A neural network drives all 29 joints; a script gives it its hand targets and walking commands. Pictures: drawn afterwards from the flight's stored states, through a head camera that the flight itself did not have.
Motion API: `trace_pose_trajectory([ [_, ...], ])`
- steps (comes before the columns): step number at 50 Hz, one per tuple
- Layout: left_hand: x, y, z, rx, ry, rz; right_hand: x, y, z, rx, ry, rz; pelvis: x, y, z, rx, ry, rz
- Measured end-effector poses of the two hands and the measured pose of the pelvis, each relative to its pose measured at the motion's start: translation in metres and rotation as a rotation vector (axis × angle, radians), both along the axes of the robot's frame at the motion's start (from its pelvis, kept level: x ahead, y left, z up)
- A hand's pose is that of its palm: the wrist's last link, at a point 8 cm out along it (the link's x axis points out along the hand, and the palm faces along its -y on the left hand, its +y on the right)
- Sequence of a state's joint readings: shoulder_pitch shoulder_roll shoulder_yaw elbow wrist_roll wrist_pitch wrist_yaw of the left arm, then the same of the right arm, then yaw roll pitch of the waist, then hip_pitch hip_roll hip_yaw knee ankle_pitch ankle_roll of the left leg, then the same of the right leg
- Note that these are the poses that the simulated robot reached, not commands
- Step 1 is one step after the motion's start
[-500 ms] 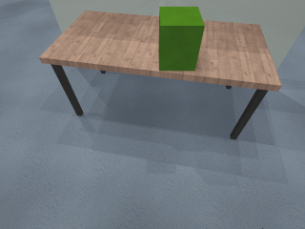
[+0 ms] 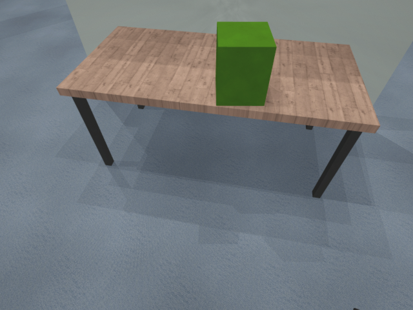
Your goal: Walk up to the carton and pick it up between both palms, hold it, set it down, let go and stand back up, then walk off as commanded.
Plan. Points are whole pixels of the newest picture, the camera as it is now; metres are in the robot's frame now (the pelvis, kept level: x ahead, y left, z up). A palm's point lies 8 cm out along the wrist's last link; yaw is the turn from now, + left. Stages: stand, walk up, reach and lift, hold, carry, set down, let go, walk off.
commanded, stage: stand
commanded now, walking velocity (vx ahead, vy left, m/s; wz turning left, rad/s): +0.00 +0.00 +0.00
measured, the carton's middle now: (241, 64) +1.03 -0.06 -0.06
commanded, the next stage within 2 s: none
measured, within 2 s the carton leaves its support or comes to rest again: neither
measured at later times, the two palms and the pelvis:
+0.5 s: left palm out of the picture +0.06 +0.30 -0.11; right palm out of the picture +0.12 -0.30 -0.11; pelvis +0.00 +0.00 +0.00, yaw +0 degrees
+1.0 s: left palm out of the picture +0.06 +0.30 -0.10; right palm out of the picture +0.12 -0.30 -0.10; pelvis +0.00 +0.00 +0.00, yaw +0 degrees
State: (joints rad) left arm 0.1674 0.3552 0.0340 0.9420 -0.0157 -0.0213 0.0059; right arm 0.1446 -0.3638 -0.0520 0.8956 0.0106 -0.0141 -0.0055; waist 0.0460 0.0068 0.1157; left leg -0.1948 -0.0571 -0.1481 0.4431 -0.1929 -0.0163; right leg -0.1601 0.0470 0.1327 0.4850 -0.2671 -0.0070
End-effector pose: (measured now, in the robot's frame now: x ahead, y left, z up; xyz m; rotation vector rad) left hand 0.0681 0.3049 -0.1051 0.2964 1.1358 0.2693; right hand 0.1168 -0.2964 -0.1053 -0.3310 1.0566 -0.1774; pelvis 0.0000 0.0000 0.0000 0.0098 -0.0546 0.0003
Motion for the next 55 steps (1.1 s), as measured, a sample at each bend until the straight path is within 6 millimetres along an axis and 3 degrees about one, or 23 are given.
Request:
trace_pose_trajectory([
  [11, -0.0094, -0.002, 0.0, 0.001, 0.022, 0.011, -0.0019, -0.0021, -0.0003, 0.006, -0.004, 0.002, -0.0025, -0.0031, 0.0007, 0.005, -0.004, 0.0],
  [55, -0.0092, -0.0026, 0.0006, -0.004, 0.017, 0.009, -0.0015, -0.0016, 0.0009, 0.006, -0.008, 0.006, -0.003, -0.0032, 0.0013, 0.006, -0.003, 0.0],
])
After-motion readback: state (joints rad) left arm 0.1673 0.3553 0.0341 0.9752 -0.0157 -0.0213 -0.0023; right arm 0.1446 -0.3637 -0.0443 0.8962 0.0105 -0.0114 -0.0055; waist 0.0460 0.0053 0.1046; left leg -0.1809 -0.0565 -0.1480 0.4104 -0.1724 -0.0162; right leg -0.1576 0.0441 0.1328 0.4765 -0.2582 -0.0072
